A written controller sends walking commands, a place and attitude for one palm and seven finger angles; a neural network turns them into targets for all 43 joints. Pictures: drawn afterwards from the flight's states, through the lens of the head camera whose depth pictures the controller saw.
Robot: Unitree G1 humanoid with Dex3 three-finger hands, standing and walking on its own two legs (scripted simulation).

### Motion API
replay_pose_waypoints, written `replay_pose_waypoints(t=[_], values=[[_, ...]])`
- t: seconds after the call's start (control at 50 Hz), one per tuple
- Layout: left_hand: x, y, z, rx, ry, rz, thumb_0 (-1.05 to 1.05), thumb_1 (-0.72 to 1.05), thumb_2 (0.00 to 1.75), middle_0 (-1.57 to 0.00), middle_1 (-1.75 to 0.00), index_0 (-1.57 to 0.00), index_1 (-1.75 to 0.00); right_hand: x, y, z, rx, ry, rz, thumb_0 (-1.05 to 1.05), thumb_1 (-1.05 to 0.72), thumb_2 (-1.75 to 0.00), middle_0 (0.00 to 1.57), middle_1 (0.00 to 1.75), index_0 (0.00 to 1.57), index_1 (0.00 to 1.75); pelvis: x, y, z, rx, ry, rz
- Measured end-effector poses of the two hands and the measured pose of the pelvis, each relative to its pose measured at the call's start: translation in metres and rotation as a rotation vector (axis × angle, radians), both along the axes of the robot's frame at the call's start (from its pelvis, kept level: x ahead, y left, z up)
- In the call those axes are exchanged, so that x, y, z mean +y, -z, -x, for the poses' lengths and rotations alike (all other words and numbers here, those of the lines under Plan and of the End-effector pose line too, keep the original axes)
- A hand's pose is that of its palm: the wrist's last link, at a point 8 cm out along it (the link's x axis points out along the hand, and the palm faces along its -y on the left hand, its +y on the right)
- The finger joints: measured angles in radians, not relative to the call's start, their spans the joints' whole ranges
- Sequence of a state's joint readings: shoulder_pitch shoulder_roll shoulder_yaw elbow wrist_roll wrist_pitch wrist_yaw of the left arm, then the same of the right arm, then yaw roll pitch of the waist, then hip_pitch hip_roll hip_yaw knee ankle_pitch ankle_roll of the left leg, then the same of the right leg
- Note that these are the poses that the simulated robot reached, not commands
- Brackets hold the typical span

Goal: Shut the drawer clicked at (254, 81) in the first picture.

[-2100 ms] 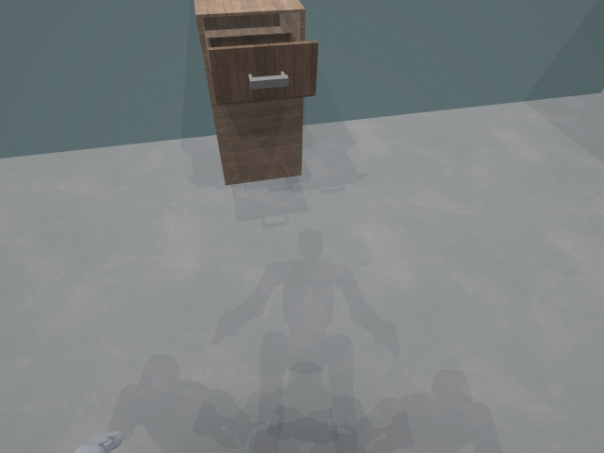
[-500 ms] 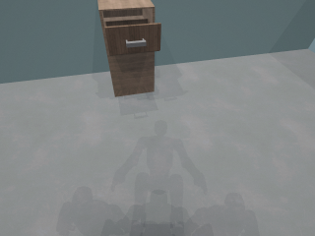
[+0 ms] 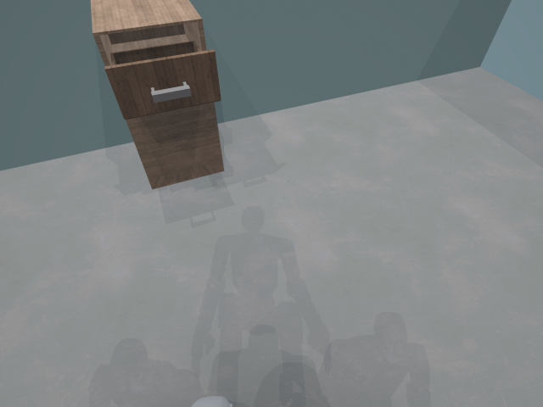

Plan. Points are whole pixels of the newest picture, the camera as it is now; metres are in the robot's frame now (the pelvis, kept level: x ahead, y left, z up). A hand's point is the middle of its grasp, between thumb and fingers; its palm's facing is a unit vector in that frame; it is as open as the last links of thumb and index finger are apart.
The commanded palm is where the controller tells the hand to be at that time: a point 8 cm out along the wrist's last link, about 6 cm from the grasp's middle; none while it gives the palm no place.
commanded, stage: walk to a spot facing it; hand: left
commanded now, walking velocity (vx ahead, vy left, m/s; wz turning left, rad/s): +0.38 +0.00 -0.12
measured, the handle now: (170, 90) +1.05 +0.43 -0.08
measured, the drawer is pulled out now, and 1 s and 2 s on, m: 0.28 0.28 0.28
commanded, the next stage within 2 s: turn to face it in 1.06 s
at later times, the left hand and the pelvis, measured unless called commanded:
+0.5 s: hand (159, 355) +0.24 +0.24 -0.18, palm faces -0.01 -0.99 -0.15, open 7.4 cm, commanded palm none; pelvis +0.23 +0.07 +0.00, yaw -6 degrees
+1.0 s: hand (245, 216) +0.60 +0.12 -0.18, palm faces -0.26 -0.96 -0.15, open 7.4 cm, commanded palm none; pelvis +0.45 -0.01 -0.02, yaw -15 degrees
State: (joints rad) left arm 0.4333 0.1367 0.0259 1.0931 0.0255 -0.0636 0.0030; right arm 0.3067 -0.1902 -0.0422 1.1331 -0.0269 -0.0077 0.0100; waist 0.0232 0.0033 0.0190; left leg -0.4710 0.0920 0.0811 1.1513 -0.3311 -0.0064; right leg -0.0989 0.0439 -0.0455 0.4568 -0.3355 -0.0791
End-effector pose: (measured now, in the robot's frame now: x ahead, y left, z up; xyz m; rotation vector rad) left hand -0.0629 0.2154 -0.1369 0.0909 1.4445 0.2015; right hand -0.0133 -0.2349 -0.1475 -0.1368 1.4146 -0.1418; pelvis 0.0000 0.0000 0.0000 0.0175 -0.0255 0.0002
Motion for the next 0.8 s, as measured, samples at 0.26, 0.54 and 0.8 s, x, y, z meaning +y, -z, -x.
replay_pose_waypoints(t=[0.26,0.54,0.8], values=[[0.011,0.014,-0.071,0.151,-0.019,0.055,0.0,0.9,0.89,-0.2,-0.3,-0.2,-0.3,0.047,-0.007,-0.228,-0.292,-0.051,-0.021,0.01,-0.91,-0.9,0.19,0.29,0.2,0.3,0.03,0.012,-0.117,0.019,0.037,0.04],[0.079,0.013,-0.341,-0.146,0.13,0.026,0.0,0.91,0.89,-0.2,-0.3,-0.19,-0.29,0.066,-0.019,-0.253,-0.182,0.122,0.084,-0.01,-0.95,-0.89,0.2,0.3,0.2,0.3,0.07,0.0,-0.246,-0.008,0.117,0.015],[0.033,0.005,-0.539,-0.201,0.333,0.048,0.01,0.91,0.89,-0.2,-0.3,-0.19,-0.29,0.107,-0.012,-0.23,0.117,0.331,-0.028,0.01,-0.92,-0.9,0.2,0.29,0.2,0.3,0.046,0.002,-0.359,0.011,0.201,0.01]])
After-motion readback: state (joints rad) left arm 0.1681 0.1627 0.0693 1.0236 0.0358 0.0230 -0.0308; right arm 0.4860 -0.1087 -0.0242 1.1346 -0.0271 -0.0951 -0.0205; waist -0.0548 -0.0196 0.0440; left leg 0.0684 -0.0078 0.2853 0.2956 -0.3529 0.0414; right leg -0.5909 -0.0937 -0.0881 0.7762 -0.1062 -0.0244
